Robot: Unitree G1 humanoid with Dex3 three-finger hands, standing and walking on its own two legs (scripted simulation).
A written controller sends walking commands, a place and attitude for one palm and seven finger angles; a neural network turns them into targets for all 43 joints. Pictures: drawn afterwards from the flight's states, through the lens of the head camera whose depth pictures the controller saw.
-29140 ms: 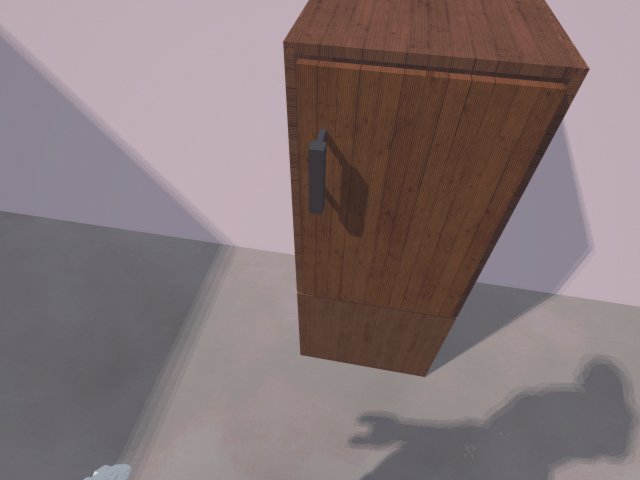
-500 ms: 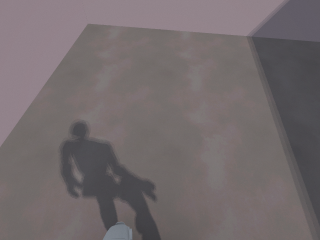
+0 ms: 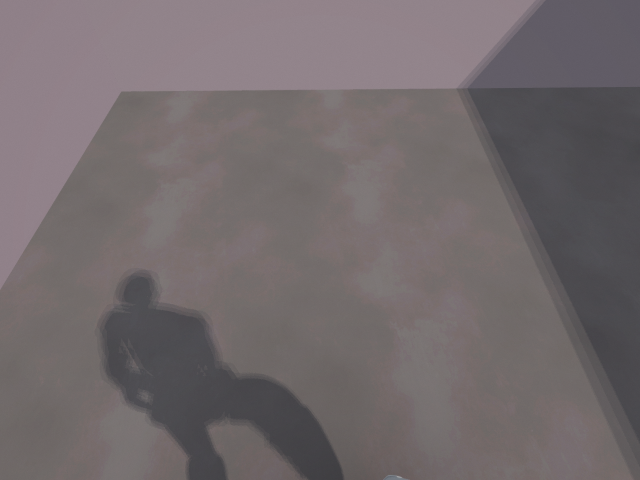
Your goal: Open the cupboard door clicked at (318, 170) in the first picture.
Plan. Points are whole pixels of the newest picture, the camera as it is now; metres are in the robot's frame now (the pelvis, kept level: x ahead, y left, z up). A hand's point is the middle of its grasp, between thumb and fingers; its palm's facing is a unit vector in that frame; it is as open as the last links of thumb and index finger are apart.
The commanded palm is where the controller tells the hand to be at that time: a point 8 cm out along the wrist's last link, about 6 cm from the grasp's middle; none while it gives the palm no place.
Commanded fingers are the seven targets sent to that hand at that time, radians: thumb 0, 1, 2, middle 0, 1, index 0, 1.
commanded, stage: walk to a spot facing it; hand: left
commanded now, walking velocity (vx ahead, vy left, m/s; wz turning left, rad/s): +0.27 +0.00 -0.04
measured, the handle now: out of the picture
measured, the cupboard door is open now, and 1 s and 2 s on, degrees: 43 43 43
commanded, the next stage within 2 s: turn to face it in 0.02 s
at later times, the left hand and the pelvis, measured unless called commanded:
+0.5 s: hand (210, 433) +0.22 +0.19 -0.18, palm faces +0.19 -0.97 -0.17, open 7.3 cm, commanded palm none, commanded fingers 0.00 0.90 0.90 -0.20 -0.30 -0.20 -0.30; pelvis +0.19 -0.01 +0.00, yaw +9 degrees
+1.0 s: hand (220, 451) +0.19 +0.17 -0.18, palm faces +0.48 -0.85 -0.23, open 7.3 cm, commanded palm none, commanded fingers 0.00 0.90 0.90 -0.20 -0.30 -0.20 -0.30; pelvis +0.25 -0.04 -0.01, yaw +30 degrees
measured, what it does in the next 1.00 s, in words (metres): walks ahead, turning left: right foot, then left foot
